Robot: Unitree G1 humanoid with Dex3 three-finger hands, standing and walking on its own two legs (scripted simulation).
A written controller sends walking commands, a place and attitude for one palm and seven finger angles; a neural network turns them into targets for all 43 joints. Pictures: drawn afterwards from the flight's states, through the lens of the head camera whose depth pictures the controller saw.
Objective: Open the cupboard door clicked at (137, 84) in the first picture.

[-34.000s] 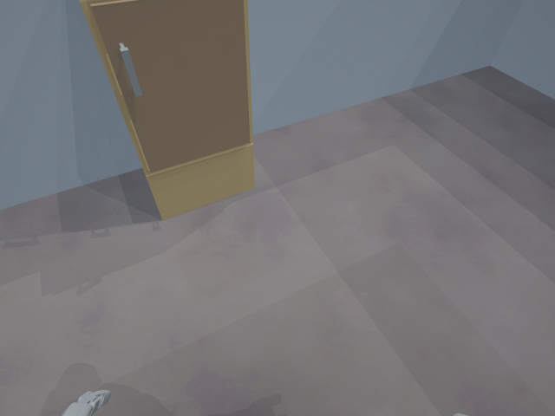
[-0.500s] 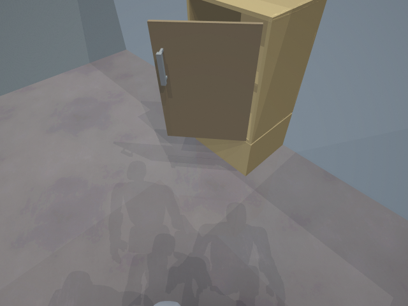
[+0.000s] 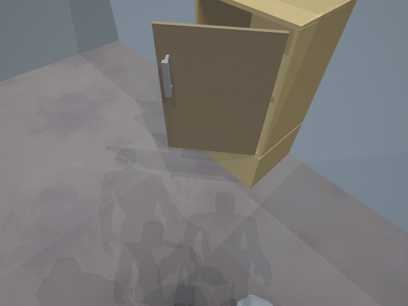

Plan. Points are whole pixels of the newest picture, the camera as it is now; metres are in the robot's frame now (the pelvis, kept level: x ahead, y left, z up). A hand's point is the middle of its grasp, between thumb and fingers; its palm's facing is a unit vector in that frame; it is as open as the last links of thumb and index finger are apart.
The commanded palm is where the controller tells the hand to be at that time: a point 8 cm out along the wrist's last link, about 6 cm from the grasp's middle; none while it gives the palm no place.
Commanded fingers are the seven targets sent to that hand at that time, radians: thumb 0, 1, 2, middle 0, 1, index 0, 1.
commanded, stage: take the last steps up to it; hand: left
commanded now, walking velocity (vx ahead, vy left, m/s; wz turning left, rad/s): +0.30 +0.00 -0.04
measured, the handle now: (167, 76) +0.84 +0.20 -0.03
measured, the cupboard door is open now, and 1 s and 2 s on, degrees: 40 40 40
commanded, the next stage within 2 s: come to a stop and stand still in 0.50 s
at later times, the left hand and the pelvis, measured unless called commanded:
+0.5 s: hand (144, 299) +0.16 +0.15 -0.17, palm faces +0.07 -0.98 -0.19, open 7.2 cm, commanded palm none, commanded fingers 0.00 0.90 0.90 -0.20 -0.30 -0.20 -0.30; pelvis +0.17 -0.03 +0.01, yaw +0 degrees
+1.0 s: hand (143, 233) +0.31 +0.19 -0.17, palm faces +0.02 -0.97 -0.25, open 7.4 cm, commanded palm none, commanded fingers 0.00 0.90 0.90 -0.20 -0.30 -0.20 -0.30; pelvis +0.23 -0.02 -0.01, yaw -2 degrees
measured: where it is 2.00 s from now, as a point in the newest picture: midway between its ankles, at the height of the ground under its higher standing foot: outside the picture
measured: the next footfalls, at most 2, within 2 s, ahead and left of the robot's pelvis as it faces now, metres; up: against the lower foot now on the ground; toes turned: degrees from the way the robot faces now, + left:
right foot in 0.18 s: +0.18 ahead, -0.13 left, +0.00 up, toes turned -8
left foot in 0.62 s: +0.31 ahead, +0.07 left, +0.00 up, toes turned +5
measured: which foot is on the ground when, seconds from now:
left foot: down 0.00-0.18, up 0.20-0.60, down 0.62-1.00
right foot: up 0.00-0.16, down 0.18-0.62, up 0.64-1.00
